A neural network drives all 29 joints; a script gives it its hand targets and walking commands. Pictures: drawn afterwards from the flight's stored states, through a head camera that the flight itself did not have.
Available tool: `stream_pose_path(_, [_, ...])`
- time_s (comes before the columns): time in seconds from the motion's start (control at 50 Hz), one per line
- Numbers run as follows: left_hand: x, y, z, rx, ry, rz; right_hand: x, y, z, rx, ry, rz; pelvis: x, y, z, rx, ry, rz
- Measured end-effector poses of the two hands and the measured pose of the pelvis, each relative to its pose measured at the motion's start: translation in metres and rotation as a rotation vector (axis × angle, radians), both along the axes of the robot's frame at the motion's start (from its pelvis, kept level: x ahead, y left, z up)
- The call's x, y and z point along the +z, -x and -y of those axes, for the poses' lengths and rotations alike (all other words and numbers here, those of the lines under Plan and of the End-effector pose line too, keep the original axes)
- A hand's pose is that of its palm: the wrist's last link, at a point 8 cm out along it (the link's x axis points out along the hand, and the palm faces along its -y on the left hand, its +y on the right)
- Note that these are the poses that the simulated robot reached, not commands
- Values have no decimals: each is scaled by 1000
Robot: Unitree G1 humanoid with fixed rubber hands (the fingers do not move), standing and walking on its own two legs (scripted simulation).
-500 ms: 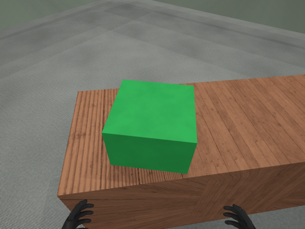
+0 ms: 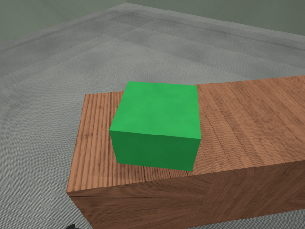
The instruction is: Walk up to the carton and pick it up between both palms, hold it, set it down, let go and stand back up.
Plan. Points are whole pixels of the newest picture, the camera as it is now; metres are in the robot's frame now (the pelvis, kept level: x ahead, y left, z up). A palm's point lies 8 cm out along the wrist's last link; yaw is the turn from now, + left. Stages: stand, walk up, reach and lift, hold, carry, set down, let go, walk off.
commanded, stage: stand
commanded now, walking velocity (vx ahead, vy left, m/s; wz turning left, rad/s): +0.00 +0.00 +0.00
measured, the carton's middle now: (158, 123) +0.52 +0.01 -0.04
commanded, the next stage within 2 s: none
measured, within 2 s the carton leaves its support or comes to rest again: neither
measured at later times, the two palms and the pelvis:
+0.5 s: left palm out of the picture +0.03 +0.28 -0.11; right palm out of the picture +0.04 -0.25 -0.11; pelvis -0.03 +0.01 +0.00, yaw +0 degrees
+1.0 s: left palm out of the picture +0.05 +0.27 -0.11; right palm out of the picture +0.07 -0.25 -0.11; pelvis -0.01 +0.01 +0.00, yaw +0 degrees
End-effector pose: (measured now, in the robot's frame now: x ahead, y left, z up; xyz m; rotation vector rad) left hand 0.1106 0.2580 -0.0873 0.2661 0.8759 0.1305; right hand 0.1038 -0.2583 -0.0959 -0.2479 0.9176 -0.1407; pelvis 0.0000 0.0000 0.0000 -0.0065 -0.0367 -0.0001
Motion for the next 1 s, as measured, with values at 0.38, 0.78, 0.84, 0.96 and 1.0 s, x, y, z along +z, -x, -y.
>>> stream_pose_path(0.38, [-18,71,-15,32,0,-122,-10,60,-6,-10,7,-90,-3,31,-9,5,3,7])
stream_pose_path(0.78, [-24,77,-12,41,8,-173,-13,52,-10,-9,1,-103,-4,19,-10,6,1,-10])
stream_pose_path(0.84, [-25,72,-11,37,8,-173,-13,48,-10,-13,0,-99,-4,15,-9,4,0,-11])
stream_pose_path(0.96, [-25,60,-8,31,10,-166,-12,40,-10,-16,0,-96,-4,8,-8,3,-1,-12])
stream_pose_path(1.0, [-24,56,-8,29,10,-164,-12,38,-10,-16,0,-96,-3,6,-7,3,-1,-13])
